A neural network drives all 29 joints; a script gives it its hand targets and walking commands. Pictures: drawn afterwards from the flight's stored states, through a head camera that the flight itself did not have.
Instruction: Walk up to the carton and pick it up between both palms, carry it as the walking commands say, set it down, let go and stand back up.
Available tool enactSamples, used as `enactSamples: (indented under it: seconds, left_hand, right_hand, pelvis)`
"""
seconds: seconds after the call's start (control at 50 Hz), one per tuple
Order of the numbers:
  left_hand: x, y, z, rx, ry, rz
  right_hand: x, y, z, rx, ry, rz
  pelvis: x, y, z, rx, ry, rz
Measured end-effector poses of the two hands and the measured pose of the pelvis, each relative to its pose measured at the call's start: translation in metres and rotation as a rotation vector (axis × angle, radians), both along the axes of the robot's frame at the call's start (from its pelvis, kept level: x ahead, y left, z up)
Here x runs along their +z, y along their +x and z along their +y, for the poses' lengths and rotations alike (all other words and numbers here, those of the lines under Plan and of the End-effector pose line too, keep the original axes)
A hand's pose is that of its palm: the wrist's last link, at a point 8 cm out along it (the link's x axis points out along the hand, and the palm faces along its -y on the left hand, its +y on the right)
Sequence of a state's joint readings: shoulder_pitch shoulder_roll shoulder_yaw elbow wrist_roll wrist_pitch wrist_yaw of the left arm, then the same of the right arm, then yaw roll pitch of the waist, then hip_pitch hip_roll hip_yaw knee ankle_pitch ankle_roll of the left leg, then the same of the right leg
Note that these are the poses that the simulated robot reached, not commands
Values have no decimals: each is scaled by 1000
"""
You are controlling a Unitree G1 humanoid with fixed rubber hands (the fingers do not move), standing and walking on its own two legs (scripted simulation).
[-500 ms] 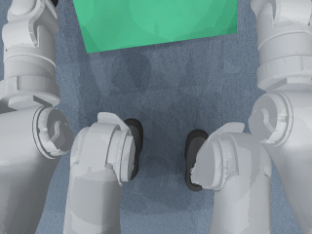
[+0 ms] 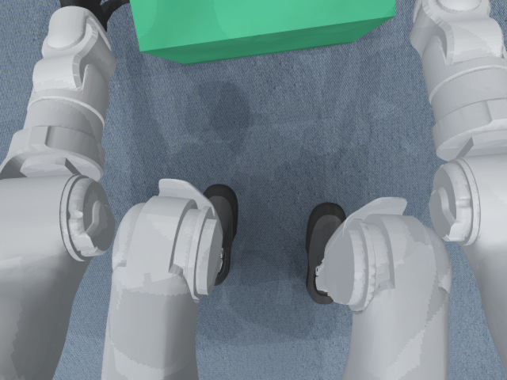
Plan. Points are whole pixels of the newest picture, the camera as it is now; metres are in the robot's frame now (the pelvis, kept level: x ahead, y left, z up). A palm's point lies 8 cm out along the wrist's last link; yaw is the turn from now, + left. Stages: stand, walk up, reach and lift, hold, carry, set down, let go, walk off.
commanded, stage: set down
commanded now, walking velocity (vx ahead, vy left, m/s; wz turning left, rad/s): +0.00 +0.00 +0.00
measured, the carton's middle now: out of the picture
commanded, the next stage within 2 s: let go in 1.76 s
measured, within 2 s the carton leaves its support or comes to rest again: neither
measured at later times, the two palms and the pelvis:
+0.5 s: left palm out of the picture +0.52 +0.27 -0.14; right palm out of the picture +0.58 -0.16 -0.15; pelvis -0.02 +0.00 +0.00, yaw +0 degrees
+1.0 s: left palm out of the picture +0.51 +0.28 +0.00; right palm out of the picture +0.60 -0.17 +0.01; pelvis -0.01 +0.00 +0.10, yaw +0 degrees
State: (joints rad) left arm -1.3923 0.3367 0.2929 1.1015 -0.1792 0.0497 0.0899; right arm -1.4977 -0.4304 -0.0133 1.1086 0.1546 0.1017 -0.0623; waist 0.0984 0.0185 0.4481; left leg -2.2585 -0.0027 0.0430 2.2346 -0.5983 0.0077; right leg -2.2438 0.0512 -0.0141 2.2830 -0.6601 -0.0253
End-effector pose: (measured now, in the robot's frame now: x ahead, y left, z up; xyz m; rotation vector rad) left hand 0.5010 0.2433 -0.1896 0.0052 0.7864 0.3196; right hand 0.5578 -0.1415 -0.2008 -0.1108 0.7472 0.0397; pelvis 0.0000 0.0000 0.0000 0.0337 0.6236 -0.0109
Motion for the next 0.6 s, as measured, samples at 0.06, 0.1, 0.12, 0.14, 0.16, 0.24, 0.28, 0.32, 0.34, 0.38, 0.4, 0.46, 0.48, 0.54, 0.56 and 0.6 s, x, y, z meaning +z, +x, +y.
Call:
enactSamples:
  seconds: [0.06,0.1,0.12,0.14,0.16,0.24,0.28,0.32,0.34,0.38,0.4,0.46,0.48,0.54,0.56,0.6]
  left_hand:
    - [6,-2,4,16,-3,-11]
    - [11,-1,7,22,-4,-17]
    - [14,0,9,23,-4,-18]
    - [16,0,11,24,-3,-20]
    - [18,1,12,25,-3,-20]
    - [23,2,17,24,-3,-21]
    - [23,2,19,23,-1,-21]
    - [23,2,21,22,0,-22]
    - [23,3,21,23,1,-24]
    - [23,4,22,24,3,-32]
    - [24,5,22,24,4,-39]
    - [34,12,23,25,9,-82]
    - [40,14,23,25,10,-100]
    - [61,19,24,29,8,-132]
    - [67,19,24,32,6,-132]
    - [79,17,27,38,1,-128]
  right_hand:
    - [6,1,-4,-11,-16,-6]
    - [14,4,-7,-17,-22,-11]
    - [19,7,-8,-21,-24,-14]
    - [23,9,-10,-24,-25,-16]
    - [27,11,-11,-27,-25,-18]
    - [37,16,-15,-36,-24,-22]
    - [38,16,-17,-38,-24,-22]
    - [37,16,-19,-39,-25,-23]
    - [37,16,-20,-39,-26,-24]
    - [36,16,-22,-38,-29,-30]
    - [36,16,-22,-36,-30,-36]
    - [43,20,-22,-27,-35,-72]
    - [47,21,-22,-23,-37,-86]
    - [66,24,-20,-19,-47,-100]
    - [72,24,-20,-20,-52,-93]
    - [84,24,-20,-20,-58,-81]
  pelvis:
    - [-2,-6,1,2,0,-27]
    - [-4,-10,1,0,-1,-42]
    - [-4,-11,2,-1,-1,-49]
    - [-5,-13,2,-2,-1,-55]
    - [-5,-14,2,-3,-2,-60]
    - [-6,-18,3,-6,-4,-72]
    - [-6,-18,3,-6,-5,-74]
    - [-5,-18,4,-6,-6,-74]
    - [-5,-18,4,-6,-6,-74]
    - [-5,-18,4,-5,-7,-73]
    - [-5,-17,4,-5,-8,-72]
    - [-3,-16,4,-1,-10,-66]
    - [-1,-16,4,2,-12,-64]
    - [6,-14,4,10,-15,-56]
    - [9,-14,3,12,-15,-50]
    - [15,-12,2,14,-15,-33]
